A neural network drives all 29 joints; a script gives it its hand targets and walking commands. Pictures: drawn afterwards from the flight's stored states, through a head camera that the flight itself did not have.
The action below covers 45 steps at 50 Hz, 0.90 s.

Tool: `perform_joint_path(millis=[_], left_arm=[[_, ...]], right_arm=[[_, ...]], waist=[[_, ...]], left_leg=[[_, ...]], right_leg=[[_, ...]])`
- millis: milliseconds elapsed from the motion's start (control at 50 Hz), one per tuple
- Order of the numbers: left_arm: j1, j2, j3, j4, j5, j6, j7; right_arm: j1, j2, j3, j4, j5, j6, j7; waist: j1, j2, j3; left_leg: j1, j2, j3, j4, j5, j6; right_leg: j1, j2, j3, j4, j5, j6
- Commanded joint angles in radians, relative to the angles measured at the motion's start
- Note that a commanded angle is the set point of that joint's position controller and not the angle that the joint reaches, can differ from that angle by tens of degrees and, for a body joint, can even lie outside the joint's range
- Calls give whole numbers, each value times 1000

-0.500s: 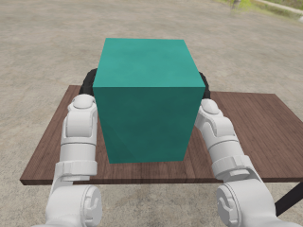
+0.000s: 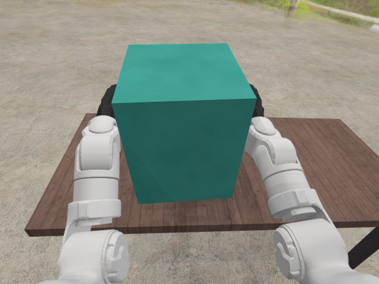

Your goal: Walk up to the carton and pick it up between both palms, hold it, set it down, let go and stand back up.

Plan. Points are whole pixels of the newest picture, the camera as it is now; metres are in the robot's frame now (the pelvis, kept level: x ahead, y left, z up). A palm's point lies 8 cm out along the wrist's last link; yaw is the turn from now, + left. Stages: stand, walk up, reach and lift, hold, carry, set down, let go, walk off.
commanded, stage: hold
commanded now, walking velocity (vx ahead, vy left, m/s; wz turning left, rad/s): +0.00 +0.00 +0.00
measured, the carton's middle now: (182, 124) +0.38 +0.01 +0.21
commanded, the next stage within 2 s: none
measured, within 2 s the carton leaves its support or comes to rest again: neither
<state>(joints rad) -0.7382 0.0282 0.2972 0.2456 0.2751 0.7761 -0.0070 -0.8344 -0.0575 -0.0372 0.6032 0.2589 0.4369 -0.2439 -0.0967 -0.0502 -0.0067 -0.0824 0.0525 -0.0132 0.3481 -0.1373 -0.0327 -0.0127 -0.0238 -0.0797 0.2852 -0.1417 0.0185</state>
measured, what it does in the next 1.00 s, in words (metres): stands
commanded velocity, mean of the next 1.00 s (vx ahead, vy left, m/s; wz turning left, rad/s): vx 0.00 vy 0.00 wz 0.00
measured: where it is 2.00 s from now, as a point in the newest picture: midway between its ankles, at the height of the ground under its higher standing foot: outside the picture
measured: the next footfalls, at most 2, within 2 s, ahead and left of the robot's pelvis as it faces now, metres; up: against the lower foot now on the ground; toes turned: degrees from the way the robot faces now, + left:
none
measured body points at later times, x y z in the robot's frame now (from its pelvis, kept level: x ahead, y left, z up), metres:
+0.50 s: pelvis +0.00 +0.00 +0.00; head -0.06 +0.03 +0.44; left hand +0.39 +0.16 +0.23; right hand +0.39 -0.13 +0.24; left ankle +0.04 +0.14 -0.75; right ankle +0.02 -0.13 -0.75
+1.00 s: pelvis +0.00 +0.00 +0.00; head -0.05 +0.03 +0.45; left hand +0.39 +0.16 +0.22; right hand +0.39 -0.14 +0.24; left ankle +0.04 +0.14 -0.75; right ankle +0.02 -0.13 -0.75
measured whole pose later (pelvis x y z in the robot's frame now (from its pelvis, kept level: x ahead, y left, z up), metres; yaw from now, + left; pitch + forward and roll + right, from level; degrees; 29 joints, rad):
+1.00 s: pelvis +0.00 +0.00 +0.00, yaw +0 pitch -7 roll -1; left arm -0.73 0.02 0.30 0.18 0.28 0.84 -0.01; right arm -0.85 -0.07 -0.03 0.56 0.29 0.51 -0.26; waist -0.09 -0.05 -0.02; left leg -0.09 0.05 -0.01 0.36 -0.15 -0.04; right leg -0.02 -0.02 -0.08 0.29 -0.15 0.02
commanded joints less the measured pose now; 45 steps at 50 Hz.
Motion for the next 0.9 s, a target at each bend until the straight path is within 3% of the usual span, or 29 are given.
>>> perform_joint_path(millis=[0,60,100,120,160,220,260,320,400,440,500,560,620,760,780,820,880], left_arm=[[-788,-543,-436,-185,-168,-82,-149],[-785,-541,-427,-128,-165,-68,-152],[-782,-561,-449,-192,-177,-67,-152],[-804,-561,-448,-223,-183,-70,-148],[-805,-533,-425,-153,-163,-58,-147],[-815,-543,-411,-165,-158,-50,-157],[-855,-548,-432,-165,-174,-58,-154],[-817,-579,-465,-184,-188,-59,-145],[-807,-543,-419,-158,-174,-52,-153],[-840,-545,-419,-164,-164,-56,-155],[-818,-564,-448,-158,-188,-55,-148],[-839,-560,-448,-192,-180,-58,-148],[-818,-576,-479,-192,-201,-59,-138],[-786,-557,-446,-196,-179,-39,-141],[-791,-560,-466,-234,-190,-41,-142],[-767,-568,-484,-251,-199,-38,-141],[-775,-543,-461,-247,-188,-36,-141]], right_arm=[[-801,591,333,-316,108,-27,111],[-843,583,320,-309,95,-19,117],[-820,601,333,-334,112,-18,113],[-835,605,347,-347,128,-17,112],[-834,582,315,-297,113,-2,113],[-839,590,304,-274,105,1,120],[-880,594,303,-280,105,-7,123],[-873,598,324,-317,121,-12,119],[-841,590,303,-272,113,9,115],[-834,586,282,-234,110,10,121],[-867,590,303,-291,117,1,120],[-828,594,299,-260,117,6,120],[-860,588,321,-331,135,0,118],[-851,579,342,-347,150,19,112],[-824,579,338,-347,149,20,109],[-815,585,356,-376,162,23,107],[-792,578,343,-342,156,38,109]], waist=[[-7,83,-463],[-2,70,-409],[-10,92,-468],[4,93,-508],[-4,94,-419],[2,72,-419],[0,88,-440],[-6,107,-499],[-7,73,-442],[-12,99,-424],[-10,102,-454],[-14,112,-451],[-14,110,-486],[3,82,-457],[-12,103,-479],[-8,107,-493],[-2,94,-440]], left_leg=[[128,-108,36,-28,167,12],[93,-105,37,-49,97,17],[127,-107,39,-30,162,10],[139,-103,34,-22,193,8],[107,-107,36,-41,114,14],[101,-103,41,-51,96,18],[89,-102,39,-56,75,14],[126,-101,34,-23,178,0],[100,-104,33,-39,109,18],[86,-101,34,-46,91,8],[94,-101,32,-38,127,3],[107,-102,31,-31,141,-1],[114,-100,26,-21,166,-6],[119,-103,25,-21,194,3],[134,-105,28,-9,223,-6],[141,-105,25,-5,245,-9],[118,-100,21,-18,201,-4]], right_leg=[[90,101,10,-20,136,32],[69,99,7,-29,78,32],[99,99,8,-15,141,34],[106,106,10,-7,158,31],[66,99,10,-30,77,32],[71,98,5,-23,60,34],[63,101,4,-23,38,30],[90,109,8,-10,128,27],[71,101,14,-25,75,34],[69,100,11,-21,54,27],[71,100,11,-21,86,29],[74,102,9,-18,90,27],[72,109,9,-14,107,26],[82,111,10,-14,131,32],[100,110,11,-8,164,31],[94,114,13,-6,175,32],[84,108,15,-7,145,33]])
